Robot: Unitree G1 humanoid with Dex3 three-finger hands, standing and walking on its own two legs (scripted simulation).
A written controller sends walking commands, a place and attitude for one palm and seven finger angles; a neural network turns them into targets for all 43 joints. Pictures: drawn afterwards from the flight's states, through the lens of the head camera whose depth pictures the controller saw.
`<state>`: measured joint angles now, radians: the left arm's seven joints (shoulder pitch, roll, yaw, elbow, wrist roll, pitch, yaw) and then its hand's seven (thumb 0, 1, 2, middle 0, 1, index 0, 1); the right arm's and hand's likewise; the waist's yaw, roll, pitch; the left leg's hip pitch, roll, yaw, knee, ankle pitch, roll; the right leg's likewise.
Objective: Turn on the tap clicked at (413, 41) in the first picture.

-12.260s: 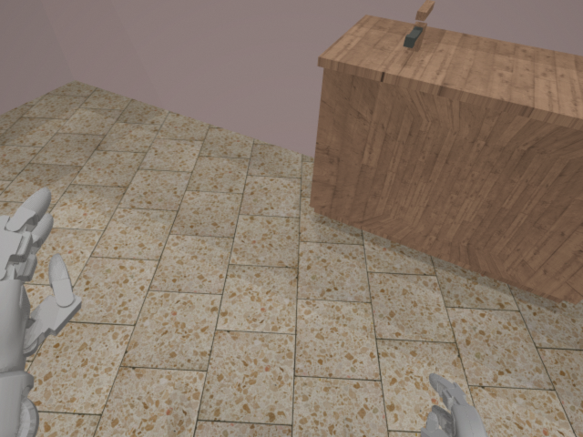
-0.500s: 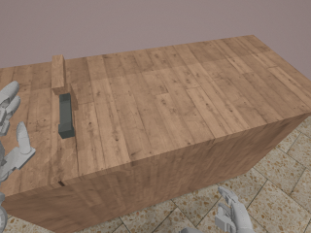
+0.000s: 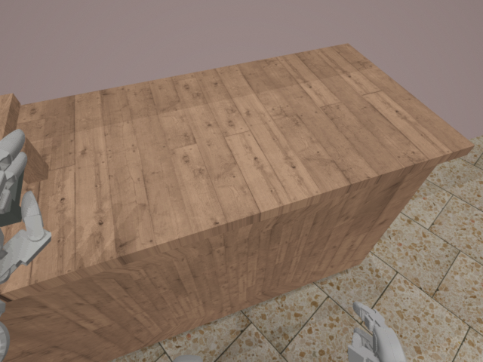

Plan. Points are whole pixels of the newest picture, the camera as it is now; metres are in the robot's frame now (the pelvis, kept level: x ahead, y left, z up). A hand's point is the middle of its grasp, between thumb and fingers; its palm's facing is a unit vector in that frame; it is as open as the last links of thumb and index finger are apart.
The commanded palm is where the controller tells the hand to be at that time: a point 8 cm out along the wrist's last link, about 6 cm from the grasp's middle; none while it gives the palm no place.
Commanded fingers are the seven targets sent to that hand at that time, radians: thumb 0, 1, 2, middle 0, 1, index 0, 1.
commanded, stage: come to a stop and stand still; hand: left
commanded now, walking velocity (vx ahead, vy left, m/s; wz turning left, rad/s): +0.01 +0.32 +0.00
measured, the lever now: (6, 212) +0.30 +0.37 +0.10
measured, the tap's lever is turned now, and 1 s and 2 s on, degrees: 0 0 0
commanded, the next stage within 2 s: look again from close up in 1.30 s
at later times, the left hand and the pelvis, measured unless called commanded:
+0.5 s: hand (5, 206) +0.23 +0.26 +0.22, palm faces +0.49 -0.74 -0.46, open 7.5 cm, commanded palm +0.15 +0.26 +0.19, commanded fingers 0.00 0.90 0.90 -0.20 -0.30 -0.20 -0.30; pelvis -0.02 -0.01 +0.02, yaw -1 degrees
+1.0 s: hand out of the picture +0.21 +0.33 +0.19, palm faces +0.41 -0.87 -0.29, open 7.5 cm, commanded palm +0.15 +0.36 +0.19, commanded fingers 0.00 0.90 0.90 -0.20 -0.30 -0.20 -0.30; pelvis -0.02 +0.09 +0.01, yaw -3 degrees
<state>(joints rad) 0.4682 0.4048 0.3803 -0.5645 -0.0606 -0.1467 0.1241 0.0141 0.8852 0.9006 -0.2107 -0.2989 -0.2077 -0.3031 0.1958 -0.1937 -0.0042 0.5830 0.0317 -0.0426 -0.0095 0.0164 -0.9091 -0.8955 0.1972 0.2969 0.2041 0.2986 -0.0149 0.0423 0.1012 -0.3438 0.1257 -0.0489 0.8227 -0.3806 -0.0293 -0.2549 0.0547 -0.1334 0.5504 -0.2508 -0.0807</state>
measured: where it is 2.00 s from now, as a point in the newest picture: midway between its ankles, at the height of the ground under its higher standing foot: outside the picture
